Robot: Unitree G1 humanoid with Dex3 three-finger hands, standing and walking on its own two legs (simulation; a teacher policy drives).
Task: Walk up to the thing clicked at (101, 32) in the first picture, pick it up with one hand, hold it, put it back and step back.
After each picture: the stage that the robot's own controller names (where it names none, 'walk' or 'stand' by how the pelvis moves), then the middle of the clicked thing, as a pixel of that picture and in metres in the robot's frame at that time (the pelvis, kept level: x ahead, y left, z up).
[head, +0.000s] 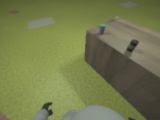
stand; (102, 29) +1.02 -0.09 -0.04
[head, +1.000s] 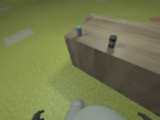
walk; (79, 31) +0.89 +0.22 -0.02
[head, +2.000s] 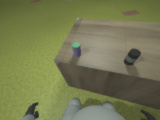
stand; (76, 49) +0.51 +0.16 +0.03
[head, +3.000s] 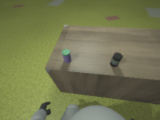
walk; (67, 56) +0.48 +0.23 -0.02
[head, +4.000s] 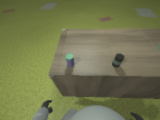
stand; (70, 60) +0.46 +0.19 -0.04
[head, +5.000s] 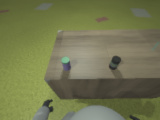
stand; (66, 64) +0.43 +0.21 -0.05
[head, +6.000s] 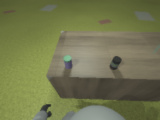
stand; (68, 62) +0.45 +0.21 -0.05
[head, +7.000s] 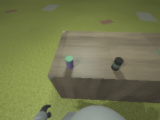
stand; (69, 62) +0.45 +0.20 -0.05
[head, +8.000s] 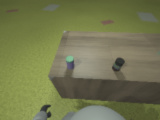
rise first; (70, 62) +0.45 +0.19 -0.05
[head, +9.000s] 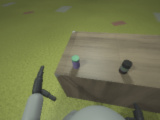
rise first; (75, 62) +0.46 +0.18 -0.04
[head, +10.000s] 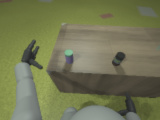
go down; (69, 56) +0.48 +0.16 -0.03
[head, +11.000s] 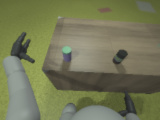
go down; (67, 54) +0.47 +0.16 +0.00
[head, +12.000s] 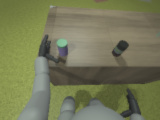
close in; (62, 48) +0.48 +0.17 +0.03
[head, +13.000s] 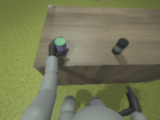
close; (61, 47) +0.48 +0.17 +0.04
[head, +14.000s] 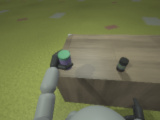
lift; (65, 60) +0.32 +0.17 +0.17
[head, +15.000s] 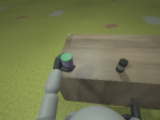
hold; (67, 63) +0.33 +0.16 +0.14
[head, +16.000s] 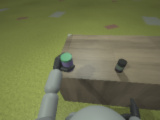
hold; (67, 63) +0.33 +0.16 +0.14
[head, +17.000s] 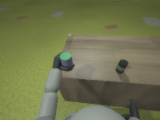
hold; (67, 62) +0.33 +0.16 +0.14
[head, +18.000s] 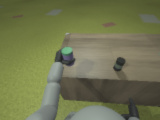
crouch; (68, 57) +0.37 +0.16 +0.14
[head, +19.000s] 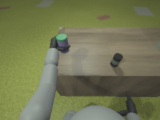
lower; (63, 44) +0.46 +0.18 +0.15
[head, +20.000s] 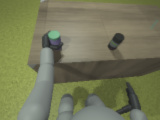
lower; (55, 41) +0.51 +0.18 +0.06
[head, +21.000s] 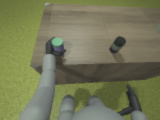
lower; (58, 47) +0.48 +0.18 +0.04
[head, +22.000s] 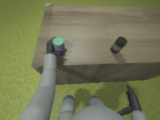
lower; (59, 47) +0.48 +0.18 +0.04
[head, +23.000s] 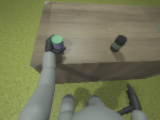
lower; (58, 45) +0.49 +0.18 +0.05
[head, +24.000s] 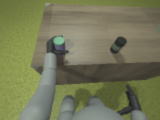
open; (60, 46) +0.48 +0.17 +0.04
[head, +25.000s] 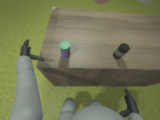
sink last; (65, 50) +0.47 +0.16 +0.02
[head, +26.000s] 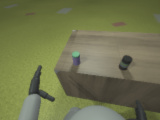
sink last; (76, 58) +0.49 +0.18 +0.00
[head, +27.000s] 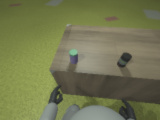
stand; (73, 56) +0.47 +0.16 +0.00
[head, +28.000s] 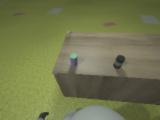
stand; (73, 60) +0.50 +0.17 -0.04
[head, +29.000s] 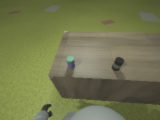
stand; (70, 62) +0.45 +0.19 -0.05
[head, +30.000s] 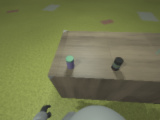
stand; (70, 62) +0.45 +0.19 -0.05
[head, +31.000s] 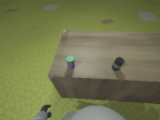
stand; (70, 62) +0.45 +0.19 -0.05
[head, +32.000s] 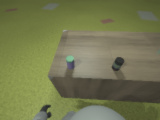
stand; (70, 62) +0.45 +0.19 -0.05
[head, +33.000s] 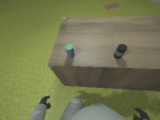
walk; (70, 51) +0.50 +0.21 -0.02
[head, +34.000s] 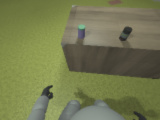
walk; (81, 31) +0.71 +0.14 -0.01
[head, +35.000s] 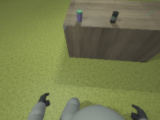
walk; (79, 16) +1.01 +0.22 -0.02
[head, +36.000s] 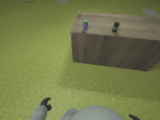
stand; (85, 25) +1.09 +0.15 -0.04
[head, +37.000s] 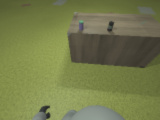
stand; (81, 25) +1.11 +0.19 -0.05
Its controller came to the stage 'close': yes
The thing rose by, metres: 0.20
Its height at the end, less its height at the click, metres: +0.00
